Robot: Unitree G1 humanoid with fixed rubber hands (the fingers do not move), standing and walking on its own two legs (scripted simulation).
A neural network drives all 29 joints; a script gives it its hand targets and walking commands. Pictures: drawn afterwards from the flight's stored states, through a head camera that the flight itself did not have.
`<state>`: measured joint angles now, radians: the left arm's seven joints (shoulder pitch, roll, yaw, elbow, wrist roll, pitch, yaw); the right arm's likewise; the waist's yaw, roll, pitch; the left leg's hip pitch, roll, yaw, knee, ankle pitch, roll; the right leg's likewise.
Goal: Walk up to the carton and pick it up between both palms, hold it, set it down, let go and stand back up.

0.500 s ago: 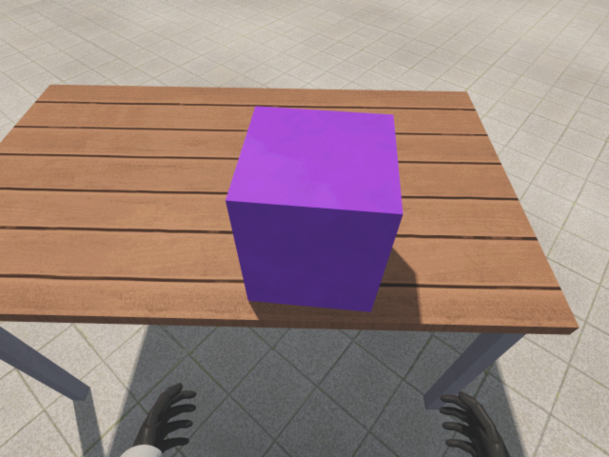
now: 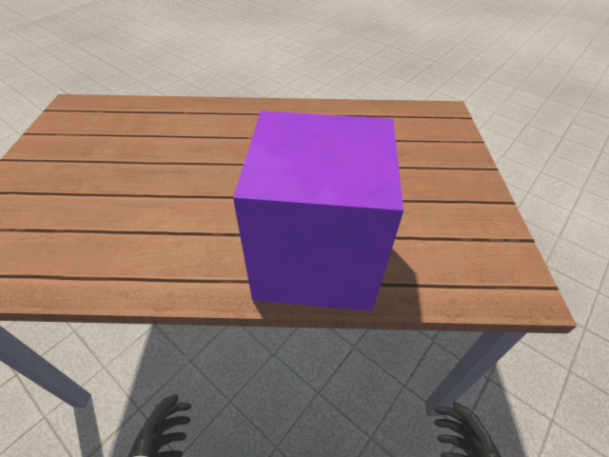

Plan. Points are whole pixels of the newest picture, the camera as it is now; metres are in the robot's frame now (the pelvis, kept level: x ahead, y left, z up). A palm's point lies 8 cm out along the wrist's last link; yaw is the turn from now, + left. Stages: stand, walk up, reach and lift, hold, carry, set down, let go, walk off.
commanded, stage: stand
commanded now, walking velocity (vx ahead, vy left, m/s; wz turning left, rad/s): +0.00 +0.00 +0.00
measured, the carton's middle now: (318, 214) +0.47 +0.00 +0.02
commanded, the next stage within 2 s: none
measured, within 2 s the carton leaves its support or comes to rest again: neither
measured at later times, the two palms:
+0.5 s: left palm out of the picture +0.02 +0.25 -0.14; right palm out of the picture +0.01 -0.19 -0.14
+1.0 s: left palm out of the picture -0.03 +0.26 -0.16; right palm out of the picture -0.04 -0.12 -0.15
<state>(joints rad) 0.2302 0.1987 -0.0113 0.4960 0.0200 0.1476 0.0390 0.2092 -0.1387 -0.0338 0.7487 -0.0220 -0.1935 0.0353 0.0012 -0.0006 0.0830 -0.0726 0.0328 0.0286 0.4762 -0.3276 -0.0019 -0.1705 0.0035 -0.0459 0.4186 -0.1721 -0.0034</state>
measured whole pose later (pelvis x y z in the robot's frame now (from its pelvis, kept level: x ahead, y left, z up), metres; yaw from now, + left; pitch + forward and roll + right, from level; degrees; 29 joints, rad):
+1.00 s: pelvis +0.02 +0.08 +0.00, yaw -3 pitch -3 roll +0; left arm 0.39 0.08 -0.01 1.17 0.01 0.01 0.05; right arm 0.39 -0.09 -0.02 1.16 -0.01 -0.02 -0.03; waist 0.00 0.00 -0.03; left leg -0.04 -0.10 0.11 0.41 -0.33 0.12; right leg -0.21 -0.11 0.05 0.45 -0.20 0.11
